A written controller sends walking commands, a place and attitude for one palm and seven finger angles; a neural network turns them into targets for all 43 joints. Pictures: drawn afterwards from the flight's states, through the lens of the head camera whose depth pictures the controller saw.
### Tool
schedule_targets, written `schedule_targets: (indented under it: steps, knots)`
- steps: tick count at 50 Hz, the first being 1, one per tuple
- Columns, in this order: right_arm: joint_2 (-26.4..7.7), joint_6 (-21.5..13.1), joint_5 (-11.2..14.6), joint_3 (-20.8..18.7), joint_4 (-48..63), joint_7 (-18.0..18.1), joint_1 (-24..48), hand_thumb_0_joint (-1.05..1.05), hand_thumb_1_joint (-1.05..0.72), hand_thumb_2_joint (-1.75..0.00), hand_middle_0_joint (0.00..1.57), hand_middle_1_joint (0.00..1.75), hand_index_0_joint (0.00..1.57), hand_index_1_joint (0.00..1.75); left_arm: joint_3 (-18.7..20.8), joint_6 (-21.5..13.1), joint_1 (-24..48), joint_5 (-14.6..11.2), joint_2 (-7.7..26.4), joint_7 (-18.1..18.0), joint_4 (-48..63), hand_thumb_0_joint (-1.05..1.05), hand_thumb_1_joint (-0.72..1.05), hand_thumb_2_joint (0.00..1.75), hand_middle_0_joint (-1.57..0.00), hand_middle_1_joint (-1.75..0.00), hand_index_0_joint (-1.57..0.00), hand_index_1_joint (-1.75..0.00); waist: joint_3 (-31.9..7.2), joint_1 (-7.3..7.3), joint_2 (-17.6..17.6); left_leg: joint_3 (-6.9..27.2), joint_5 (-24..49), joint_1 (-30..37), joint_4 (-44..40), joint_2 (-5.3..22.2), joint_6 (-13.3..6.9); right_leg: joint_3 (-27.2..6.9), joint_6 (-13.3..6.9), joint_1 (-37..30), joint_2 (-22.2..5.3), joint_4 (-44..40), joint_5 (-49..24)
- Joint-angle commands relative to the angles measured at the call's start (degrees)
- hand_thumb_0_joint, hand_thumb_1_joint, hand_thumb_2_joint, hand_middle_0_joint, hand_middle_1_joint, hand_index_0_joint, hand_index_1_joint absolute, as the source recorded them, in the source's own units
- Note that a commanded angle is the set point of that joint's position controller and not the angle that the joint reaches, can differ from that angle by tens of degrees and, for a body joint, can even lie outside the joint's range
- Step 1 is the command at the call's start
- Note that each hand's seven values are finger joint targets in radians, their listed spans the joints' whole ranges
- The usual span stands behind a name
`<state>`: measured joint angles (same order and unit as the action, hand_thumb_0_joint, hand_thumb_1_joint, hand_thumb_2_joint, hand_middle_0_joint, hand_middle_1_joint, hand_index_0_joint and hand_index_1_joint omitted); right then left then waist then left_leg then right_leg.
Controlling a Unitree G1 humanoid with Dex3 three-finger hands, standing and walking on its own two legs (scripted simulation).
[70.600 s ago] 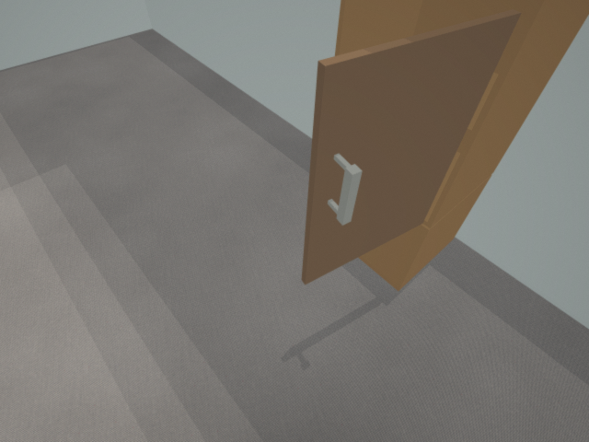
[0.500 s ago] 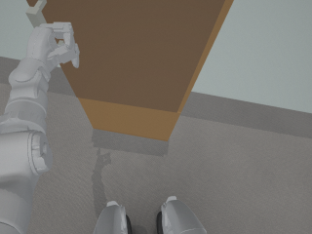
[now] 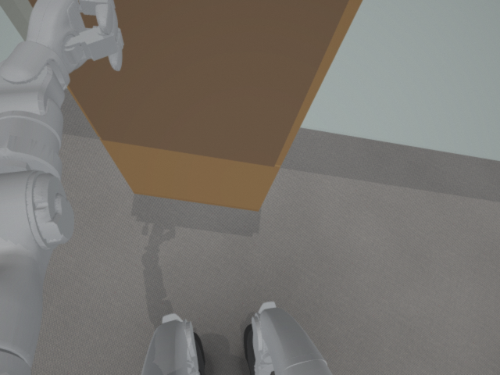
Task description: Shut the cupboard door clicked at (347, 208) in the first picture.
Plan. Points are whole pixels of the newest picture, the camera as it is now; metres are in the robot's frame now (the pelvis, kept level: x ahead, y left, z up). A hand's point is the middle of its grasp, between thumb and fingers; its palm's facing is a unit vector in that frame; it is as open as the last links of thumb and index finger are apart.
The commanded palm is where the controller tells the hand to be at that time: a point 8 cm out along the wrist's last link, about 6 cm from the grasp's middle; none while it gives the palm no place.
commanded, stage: push the door shut along its arc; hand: left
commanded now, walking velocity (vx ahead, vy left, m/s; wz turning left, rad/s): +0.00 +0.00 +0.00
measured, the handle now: (39, 21) +0.61 +0.21 +0.11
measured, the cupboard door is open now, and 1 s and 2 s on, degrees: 0 0 0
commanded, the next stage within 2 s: pull the fist back off the door in 0.14 s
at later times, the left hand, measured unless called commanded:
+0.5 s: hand (127, 38) +0.57 +0.10 +0.12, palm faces +0.15 -0.99 +0.00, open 2.8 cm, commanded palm +0.56 +0.11 +0.11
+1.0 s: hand (133, 72) +0.52 +0.09 +0.10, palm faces +0.09 -1.00 -0.01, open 3.1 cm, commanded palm +0.49 +0.12 +0.11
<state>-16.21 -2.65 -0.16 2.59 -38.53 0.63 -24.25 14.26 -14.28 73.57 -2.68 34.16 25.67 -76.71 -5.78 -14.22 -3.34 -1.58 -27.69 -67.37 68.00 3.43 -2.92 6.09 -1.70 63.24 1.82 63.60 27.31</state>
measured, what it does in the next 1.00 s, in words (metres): stands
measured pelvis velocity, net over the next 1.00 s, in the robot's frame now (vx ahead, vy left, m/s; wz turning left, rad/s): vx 0.01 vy -0.01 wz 0.01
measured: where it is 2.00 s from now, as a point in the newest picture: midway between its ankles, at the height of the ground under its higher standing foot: outside the picture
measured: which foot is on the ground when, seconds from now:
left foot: down 0.00-1.00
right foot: down 0.00-1.00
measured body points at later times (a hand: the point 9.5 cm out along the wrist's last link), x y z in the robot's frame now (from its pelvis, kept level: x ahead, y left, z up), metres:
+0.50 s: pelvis -0.02 -0.01 -0.01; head +0.13 +0.02 +0.41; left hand +0.56 +0.15 +0.12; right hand -0.04 -0.26 -0.11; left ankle +0.03 +0.09 -0.64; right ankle +0.02 -0.11 -0.64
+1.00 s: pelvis +0.01 -0.01 +0.03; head +0.13 +0.00 +0.46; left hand +0.51 +0.15 +0.10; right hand -0.03 -0.27 -0.08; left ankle +0.03 +0.09 -0.64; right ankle +0.02 -0.11 -0.64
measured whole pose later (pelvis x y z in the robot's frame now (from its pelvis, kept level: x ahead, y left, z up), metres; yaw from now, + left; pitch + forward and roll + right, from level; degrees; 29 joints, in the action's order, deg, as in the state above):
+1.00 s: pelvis +0.01 -0.01 +0.03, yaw +0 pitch +22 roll -2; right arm -15.2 -0.3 -2.4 -0.5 -37.9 -5.0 -28.1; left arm 15.9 -22.4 53.1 -1.8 15.6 -6.0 -65.2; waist -7.5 -10.7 -3.1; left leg -2.9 -25.2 -56.2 59.4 3.0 -2.0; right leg 4.5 -2.1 53.3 2.0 56.6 25.3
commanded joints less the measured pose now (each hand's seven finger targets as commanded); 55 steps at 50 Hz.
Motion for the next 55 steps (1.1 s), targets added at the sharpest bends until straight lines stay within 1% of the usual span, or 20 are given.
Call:
schedule_targets:
  steps: [1, 2, 4, 12, 13, 14, 16, 19, 22, 24, 26, 30, 32, 35, 39, 43, 46, 50, 53, 55]
  knots:
    - [-11.79, -1.2, -0.24, -4.71, -0.11, 0.84, -12.18, 0.0, -0.9, -0.9, 0.2, 0.3, 0.2, 0.3, -1.79, -2.7, 36.0, -1.91, 4.62, 0.71, 14.1, 0.0, 0.9, 0.9, -1.3, -1.5, -1.3, -1.5, -34.01, -4.67, -11.36, 9.66, 26.67, 38.47, -4.51, -0.61, 0.43, -3.38, -0.2, -0.25, 1.99, -7.63, -16.01]
    - [-11.72, -1.29, -0.34, -4.71, -0.45, 0.87, -11.91, 0.0, -0.9, -0.9, 0.2, 0.3, 0.2, 0.3, -2.89, -2.12, 36.23, -2.07, 2.99, 0.91, 13.82, 0.0, 0.9, 0.9, -1.3, -1.5, -1.3, -1.5, -33.92, -5.05, -11.1, 9.75, 26.04, 38.62, -4.57, -0.77, 0.39, -3.13, -0.27, 0.05, 2.06, -7.84, -15.63]
    - [-11.85, -1.63, -0.31, -4.3, -1.16, 1.34, -11.73, 0.0, -0.9, -0.9, 0.2, 0.3, 0.2, 0.3, -2.44, -1.18, 37.55, -2.2, 4.17, 1.1, 11.58, 0.0, 0.9, 0.9, -1.3, -1.5, -1.3, -1.5, -31.34, -5.92, -9.27, 9.13, 22.57, 35.23, -4.17, -0.78, 0.07, -3.15, -0.12, 0.12, 2.03, -8.19, -13.99]
    - [-11.73, -4.06, -0.74, -3.98, -3.26, 1.88, -10.61, 0.0, -0.9, -0.9, 0.2, 0.3, 0.2, 0.3, -6.0, -1.04, 42.12, -2.6, -0.95, 1.05, 11.35, 0.0, 0.9, 0.9, -1.3, -1.5, -1.3, -1.5, -31.05, -7.41, -12.2, 9.67, 20.71, 36.72, -3.61, -0.79, -0.09, -2.3, -0.42, 4.8, 2.02, -7.41, -11.18]
    - [-10.01, -4.13, -1.24, -3.43, -0.85, 1.05, -14.12, 0.0, -0.9, -0.9, 0.2, 0.3, 0.2, 0.3, 6.16, 0.36, 43.46, -6.02, 2.58, -10.78, 12.33, 0.0, 0.9, 0.9, -1.3, -1.5, -1.3, -1.5, -31.39, -5.42, -12.83, 10.53, 17.28, 32.22, -4.85, 0.04, 0.71, -3.32, -0.22, 2.69, 1.41, -7.98, -10.63]
    - [-9.77, -4.19, -1.67, -3.31, -0.7, -0.1, -13.66, 0.0, -0.9, -0.9, 0.2, 0.3, 0.2, 0.3, 4.17, 1.17, 40.59, -4.15, -0.15, -16.92, 9.74, 0.0, 0.9, 0.9, -1.3, -1.5, -1.3, -1.5, -30.57, -5.33, -12.05, 10.69, 14.72, 30.08, -5.59, -0.03, 1.13, -3.43, 0.08, 2.07, 1.27, -7.64, -9.39]
    - [-9.62, -3.99, -2.7, -3.94, -0.44, -1.52, -14.31, 0.0, -0.9, -0.9, 0.2, 0.3, 0.2, 0.3, 4.62, 1.09, 38.86, -3.0, -3.38, -24.07, 9.63, 0.0, 0.9, 0.9, -1.3, -1.5, -1.3, -1.5, -29.93, -6.09, -8.19, 11.26, 13.47, 28.82, -6.03, 0.08, 1.08, -3.22, 0.77, 1.72, 1.03, -7.44, -9.12]
    - [-9.35, -3.54, -4.4, -4.5, -0.15, -3.51, -14.81, 0.0, -0.9, -0.9, 0.2, 0.3, 0.2, 0.3, 6.6, -2.08, 40.46, 0.68, -3.55, -34.65, 12.29, 0.0, 0.9, 0.9, -1.3, -1.5, -1.3, -1.5, -31.19, -5.48, -7.46, 10.42, 11.44, 26.08, -5.81, -0.72, 1.18, -3.77, 1.13, 0.0, 0.58, -7.49, -8.25]
    - [-9.44, -2.94, -5.68, -4.91, -0.63, -5.7, -15.34, 0.0, -0.9, -0.9, 0.2, 0.3, 0.2, 0.3, 2.08, -7.11, 41.15, 9.07, -3.3, -39.71, 12.77, 0.0, 0.9, 0.9, -1.3, -1.5, -1.3, -1.5, -31.22, -6.41, -10.77, 10.26, 10.09, 28.01, -5.86, -0.78, 1.39, -3.62, 0.97, 2.49, 0.6, -7.32, -6.77]
    - [-9.73, -2.37, -5.78, -5.15, -0.54, -6.5, -15.24, 0.0, -0.9, -0.9, 0.2, 0.3, 0.2, 0.3, -0.28, -9.05, 40.48, 12.78, -2.45, -39.56, 12.18, 0.0, 0.9, 0.9, -1.3, -1.5, -1.3, -1.5, -30.65, -6.47, -12.44, 9.88, 8.26, 28.35, -6.52, -1.05, 1.42, -3.76, 0.55, 2.51, 0.58, -7.71, -5.65]
    - [-10.16, -1.73, -5.23, -5.16, -0.25, -6.43, -14.78, 0.0, -0.9, -0.9, 0.2, 0.3, 0.2, 0.3, -1.02, -9.0, 39.93, 12.98, -1.57, -37.82, 10.02, 0.0, 0.9, 0.9, -1.3, -1.5, -1.3, -1.5, -29.6, -6.85, -11.28, 9.67, 5.52, 26.91, -7.51, -1.4, 1.17, -4.06, 0.45, 0.74, 0.65, -8.72, -4.4]
    - [-10.66, -1.24, -3.78, -4.6, 1.47, -5.17, -14.03, 0.0, -0.9, -0.9, 0.2, 0.3, 0.2, 0.3, 2.13, -6.17, 36.96, 7.36, 1.03, -33.18, 7.09, 0.0, 0.9, 0.9, -1.3, -1.5, -1.3, -1.5, -30.06, -5.7, -6.98, 8.1, 2.41, 21.9, -9.0, -2.22, 0.63, -5.61, 0.6, -6.8, 0.74, -11.12, -2.71]
    - [-10.49, -1.15, -3.22, -4.27, 2.09, -4.75, -13.71, 0.0, -0.9, -0.9, 0.2, 0.3, 0.2, 0.3, 3.84, -5.49, 33.64, 5.14, 2.0, -31.73, 6.8, 0.0, 0.9, 0.9, -1.3, -1.5, -1.3, -1.5, -30.27, -4.22, -5.34, 7.44, 2.6, 20.29, -9.52, -2.32, 0.65, -6.21, 0.69, -9.87, 0.63, -11.95, -2.52]
    - [-9.96, -1.31, -3.14, -4.16, 2.76, -4.44, -13.91, 0.0, -0.9, -0.9, 0.2, 0.3, 0.2, 0.3, 6.36, -6.89, 28.36, 2.69, 2.49, -30.63, 9.22, 0.0, 0.9, 0.9, -1.3, -1.5, -1.3, -1.5, -30.67, -2.35, -3.97, 6.6, 5.3, 19.8, -10.1, -2.15, 0.52, -6.98, 0.74, -13.79, 0.61, -12.55, -4.91]
    - [-9.21, -0.81, -3.07, -5.01, 3.28, -5.07, -13.56, 0.0, -0.9, -0.9, 0.2, 0.3, 0.2, 0.3, 5.1, -10.62, 17.92, 2.75, -1.17, -30.58, 15.26, 0.0, 0.9, 0.9, -1.3, -1.5, -1.3, -1.5, -32.01, 0.92, -4.14, 5.57, 11.77, 24.59, -11.13, -1.9, 0.96, -6.17, 0.63, -16.57, 0.89, -12.51, -10.72]
    - [-8.81, 0.45, -2.53, -6.06, 3.47, -5.46, -13.48, 0.0, -0.9, -0.9, 0.2, 0.3, 0.2, 0.3, 2.75, -11.19, 10.56, 2.12, -6.58, -30.91, 18.07, 0.0, 0.9, 0.9, -1.3, -1.5, -1.3, -1.5, -30.06, 2.04, -1.57, 4.62, 14.82, 27.71, -12.87, -2.16, 1.15, -5.35, 0.81, -18.93, 1.17, -13.69, -14.67]
    - [-8.65, 1.34, -2.13, -6.65, 3.94, -5.24, -12.88, 0.0, -0.9, -0.9, 0.2, 0.3, 0.2, 0.3, 3.08, -12.01, 8.75, 0.95, -7.31, -31.56, 23.38, 0.0, 0.9, 0.9, -1.3, -1.5, -1.3, -1.5, -30.38, 3.09, -1.83, 4.24, 18.17, 31.63, -14.14, -2.25, 1.33, -4.95, 0.71, -20.9, 1.27, -14.1, -18.23]
    - [-7.62, 1.36, -2.04, -7.35, 4.08, -5.29, -10.58, 0.0, -0.9, -0.9, 0.2, 0.3, 0.2, 0.3, -2.91, -15.58, 8.01, 0.1, -14.93, -32.53, 33.39, 0.0, 0.9, 0.9, -1.3, -1.5, -1.3, -1.5, -30.54, 3.0, -4.82, 4.5, 23.95, 39.75, -14.33, -1.96, 1.77, -4.03, 0.54, -19.19, 1.32, -13.87, -21.9]
    - [-7.27, 1.69, -2.01, -7.73, 3.17, -5.41, -9.32, 0.0, -0.9, -0.9, 0.2, 0.3, 0.2, 0.3, -4.62, -16.5, 3.27, 0.61, -17.52, -33.52, 33.06, 0.0, 0.9, 0.9, -1.3, -1.5, -1.3, -1.5, -28.72, 3.11, -3.23, 4.41, 27.36, 41.07, -14.16, -1.84, 1.89, -3.75, 0.75, -19.27, 1.2, -13.74, -24.77]
    - [-7.55, 2.32, -2.0, -7.75, 2.48, -5.11, -9.37, 0.0, -0.9, -0.9, 0.2, 0.3, 0.2, 0.3, -3.36, -15.78, 1.76, 1.69, -15.66, -34.02, 29.17, 0.0, 0.9, 0.9, -1.3, -1.5, -1.3, -1.5, -25.5, 3.3, -1.43, 3.97, 26.15, 38.79, -14.36, -2.16, 1.77, -4.09, 0.85, -19.86, 1.04, -13.8, -25.11]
